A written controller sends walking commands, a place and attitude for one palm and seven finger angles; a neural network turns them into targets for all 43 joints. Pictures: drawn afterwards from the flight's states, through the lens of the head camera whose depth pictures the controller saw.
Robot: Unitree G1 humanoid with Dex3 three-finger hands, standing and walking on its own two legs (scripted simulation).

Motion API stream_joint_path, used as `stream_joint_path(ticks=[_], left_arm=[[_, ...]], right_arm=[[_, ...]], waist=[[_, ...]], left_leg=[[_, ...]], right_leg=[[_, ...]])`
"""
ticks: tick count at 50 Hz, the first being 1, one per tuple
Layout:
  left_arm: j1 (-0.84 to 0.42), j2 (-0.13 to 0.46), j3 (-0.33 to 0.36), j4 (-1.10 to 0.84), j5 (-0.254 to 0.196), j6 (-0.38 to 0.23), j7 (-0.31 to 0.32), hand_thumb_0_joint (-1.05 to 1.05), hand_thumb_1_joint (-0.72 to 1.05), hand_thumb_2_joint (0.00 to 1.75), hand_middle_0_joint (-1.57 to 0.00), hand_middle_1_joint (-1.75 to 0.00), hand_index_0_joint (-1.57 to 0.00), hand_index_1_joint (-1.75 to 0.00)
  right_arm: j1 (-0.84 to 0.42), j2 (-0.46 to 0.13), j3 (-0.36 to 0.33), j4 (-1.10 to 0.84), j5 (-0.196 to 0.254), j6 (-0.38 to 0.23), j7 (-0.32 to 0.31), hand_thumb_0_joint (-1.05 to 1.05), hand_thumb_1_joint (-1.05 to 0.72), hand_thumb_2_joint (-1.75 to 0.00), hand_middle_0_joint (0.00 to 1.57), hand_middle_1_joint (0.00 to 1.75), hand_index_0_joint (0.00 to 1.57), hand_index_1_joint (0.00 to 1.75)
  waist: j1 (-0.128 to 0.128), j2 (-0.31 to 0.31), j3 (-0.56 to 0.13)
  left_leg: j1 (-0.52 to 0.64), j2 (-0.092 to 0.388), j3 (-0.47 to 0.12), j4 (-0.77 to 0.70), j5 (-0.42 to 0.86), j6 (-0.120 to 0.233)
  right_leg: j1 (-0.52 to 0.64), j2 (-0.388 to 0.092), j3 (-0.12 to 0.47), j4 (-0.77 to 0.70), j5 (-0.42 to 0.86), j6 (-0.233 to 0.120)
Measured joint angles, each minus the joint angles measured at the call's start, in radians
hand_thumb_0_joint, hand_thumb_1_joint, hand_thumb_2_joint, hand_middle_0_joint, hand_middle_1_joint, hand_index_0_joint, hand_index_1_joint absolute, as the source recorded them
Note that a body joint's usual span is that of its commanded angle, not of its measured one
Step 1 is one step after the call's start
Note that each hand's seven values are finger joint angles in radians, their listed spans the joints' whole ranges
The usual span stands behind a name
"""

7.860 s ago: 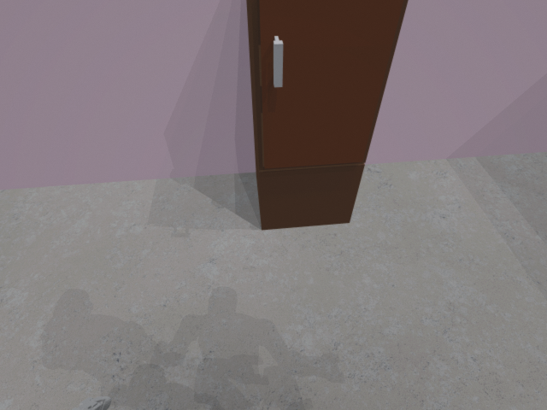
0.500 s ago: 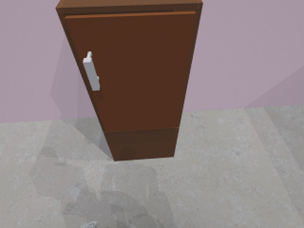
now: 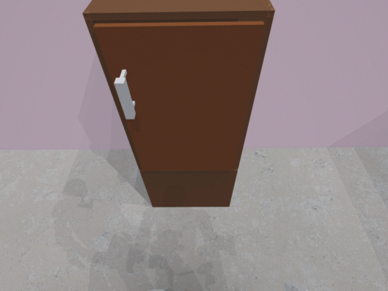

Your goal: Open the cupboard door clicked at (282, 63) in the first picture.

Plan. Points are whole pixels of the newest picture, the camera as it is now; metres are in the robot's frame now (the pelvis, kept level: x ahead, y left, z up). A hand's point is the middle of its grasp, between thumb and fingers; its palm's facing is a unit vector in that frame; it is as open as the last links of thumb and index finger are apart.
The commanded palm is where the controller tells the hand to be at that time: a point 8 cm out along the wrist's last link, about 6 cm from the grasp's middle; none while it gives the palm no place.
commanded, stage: come to a stop and stand still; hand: left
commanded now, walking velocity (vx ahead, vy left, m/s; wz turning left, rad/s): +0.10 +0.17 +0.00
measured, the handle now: (127, 94) +0.57 +0.24 +0.07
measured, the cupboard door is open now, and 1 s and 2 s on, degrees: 0 0 0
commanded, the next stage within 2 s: look again from close up in 0.78 s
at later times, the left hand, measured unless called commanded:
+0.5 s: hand out of the picture -0.03 +0.20 -0.17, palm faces +0.09 -0.98 -0.20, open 7.4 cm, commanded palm none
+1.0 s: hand out of the picture -0.04 +0.18 -0.17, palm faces +0.03 -0.98 -0.18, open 7.4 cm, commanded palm none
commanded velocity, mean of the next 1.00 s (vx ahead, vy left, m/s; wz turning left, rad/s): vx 0.02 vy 0.04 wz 0.00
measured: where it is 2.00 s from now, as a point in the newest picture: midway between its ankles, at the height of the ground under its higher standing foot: outside the picture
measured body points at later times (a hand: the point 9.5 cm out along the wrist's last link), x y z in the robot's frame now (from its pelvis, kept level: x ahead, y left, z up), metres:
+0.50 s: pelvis -0.03 +0.01 +0.01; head -0.02 +0.02 +0.46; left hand -0.03 +0.25 -0.15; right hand -0.03 -0.22 -0.15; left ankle -0.06 +0.13 -0.73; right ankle +0.00 -0.12 -0.73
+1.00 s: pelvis -0.02 +0.02 +0.00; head -0.01 +0.01 +0.45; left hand -0.04 +0.23 -0.15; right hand -0.03 -0.19 -0.16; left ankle -0.06 +0.13 -0.73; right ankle +0.00 -0.12 -0.73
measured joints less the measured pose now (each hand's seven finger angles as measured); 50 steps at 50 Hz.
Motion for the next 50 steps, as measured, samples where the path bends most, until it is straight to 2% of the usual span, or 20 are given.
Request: stream_joint_path(ticks=[1, 3, 5, 8, 10, 15, 19, 24, 31, 44, 50], left_arm=[[0.007, 0.002, -0.002, -0.001, 0.004, -0.008, 0.002, 0.01, 0.91, 0.9, -0.2, -0.3, -0.19, -0.3], [0.011, -0.012, -0.01, 0.01, 0.009, -0.009, 0.0, 0.01, 0.91, 0.9, -0.2, -0.3, -0.19, -0.3], [0.023, -0.025, -0.016, 0.013, 0.011, -0.009, -0.004, 0.01, 0.91, 0.9, -0.2, -0.3, -0.2, -0.3], [0.035, -0.039, -0.018, 0.017, 0.012, -0.01, -0.008, 0.01, 0.91, 0.9, -0.2, -0.3, -0.2, -0.3], [0.037, -0.044, -0.017, 0.016, 0.012, -0.013, -0.009, 0.01, 0.91, 0.9, -0.2, -0.3, -0.2, -0.3], [0.029, -0.04, -0.007, 0.016, 0.013, -0.026, -0.007, 0.01, 0.91, 0.9, -0.2, -0.3, -0.2, -0.3], [0.024, -0.028, -0.004, 0.037, 0.002, -0.018, -0.005, 0.01, 0.91, 0.9, -0.2, -0.3, -0.2, -0.3], [0.013, -0.004, -0.007, 0.082, -0.002, 0.0, -0.005, 0.01, 0.91, 0.9, -0.2, -0.3, -0.2, -0.3], [0.022, -0.017, -0.028, 0.12, -0.003, -0.01, -0.005, 0.01, 0.91, 0.9, -0.2, -0.3, -0.19, -0.3], [0.052, -0.066, -0.04, 0.145, -0.003, -0.023, 0.002, 0.01, 0.91, 0.9, -0.2, -0.3, -0.19, -0.3], [0.063, -0.073, -0.056, 0.127, 0.002, -0.041, 0.009, 0.01, 0.91, 0.9, -0.2, -0.3, -0.2, -0.3]], right_arm=[[0.004, -0.002, -0.003, 0.002, 0.005, 0.003, 0.003, 0.0, -0.9, -0.9, 0.2, 0.3, 0.2, 0.3], [0.02, -0.016, -0.011, 0.01, 0.009, 0.02, 0.01, 0.0, -0.9, -0.9, 0.2, 0.3, 0.2, 0.3], [0.044, -0.026, -0.014, 0.025, 0.006, 0.037, 0.015, 0.0, -0.9, -0.9, 0.2, 0.3, 0.2, 0.3], [0.085, -0.037, -0.015, 0.045, 0.003, 0.038, 0.023, 0.0, -0.91, -0.9, 0.2, 0.3, 0.2, 0.3], [0.116, -0.042, -0.015, 0.055, 0.001, 0.034, 0.025, 0.0, -0.91, -0.9, 0.2, 0.3, 0.19, 0.3], [0.175, -0.044, -0.007, 0.081, 0.003, 0.027, 0.017, 0.0, -0.91, -0.9, 0.2, 0.3, 0.19, 0.3], [0.205, -0.04, 0.004, 0.094, 0.004, 0.004, 0.006, 0.0, -0.91, -0.9, 0.2, 0.3, 0.19, 0.3], [0.218, 0.011, 0.028, 0.129, 0.004, -0.012, -0.003, 0.0, -0.91, -0.9, 0.2, 0.3, 0.19, 0.3], [0.225, 0.057, 0.047, 0.152, 0.005, -0.021, -0.008, 0.01, -0.91, -0.9, 0.2, 0.3, 0.2, 0.3], [0.238, 0.066, 0.046, 0.164, 0.012, -0.04, -0.014, 0.0, -0.91, -0.9, 0.2, 0.3, 0.2, 0.3], [0.255, 0.037, 0.05, 0.085, 0.003, -0.046, -0.004, 0.0, -0.91, -0.9, 0.2, 0.3, 0.2, 0.3]], waist=[[0.002, -0.002, -0.005], [-0.006, 0.023, -0.013], [-0.002, 0.027, -0.033], [0.0, 0.023, -0.054], [-0.002, 0.018, -0.061], [0.006, -0.004, -0.059], [-0.002, 0.002, -0.059], [-0.006, -0.041, -0.057], [-0.011, -0.037, -0.064], [-0.02, -0.027, -0.059], [-0.03, 0.005, -0.055]], left_leg=[[-0.012, 0.0, 0.003, 0.024, -0.009, -0.007], [-0.03, -0.004, -0.034, 0.082, -0.129, -0.011], [-0.051, -0.022, -0.065, 0.176, -0.204, -0.006], [-0.058, -0.037, -0.084, 0.285, -0.201, -0.004], [-0.042, -0.038, -0.086, 0.298, -0.196, -0.008], [0.047, -0.037, -0.079, 0.156, -0.224, -0.015], [0.147, -0.024, -0.084, -0.072, -0.109, -0.004], [0.164, -0.043, -0.07, -0.082, -0.104, 0.001], [0.191, -0.052, -0.059, -0.113, -0.091, 0.012], [0.204, -0.053, -0.045, -0.126, -0.096, 0.016], [0.142, -0.051, -0.053, -0.021, -0.151, 0.017]], right_leg=[[0.008, -0.003, 0.007, -0.039, 0.05, -0.011], [0.007, 0.007, -0.009, -0.023, 0.048, -0.035], [0.014, 0.008, -0.012, -0.046, 0.051, -0.048], [0.023, 0.008, -0.007, -0.105, 0.087, -0.053], [0.024, 0.007, -0.009, -0.134, 0.107, -0.053], [0.013, -0.002, -0.015, -0.167, 0.138, -0.048], [-0.016, 0.007, -0.029, -0.134, 0.132, -0.03], [0.004, -0.011, -0.013, -0.155, 0.15, -0.008], [0.032, -0.016, -0.002, -0.197, 0.172, 0.002], [0.035, -0.015, 0.011, -0.201, 0.167, 0.008], [-0.019, -0.019, 0.005, -0.108, 0.116, 0.002]])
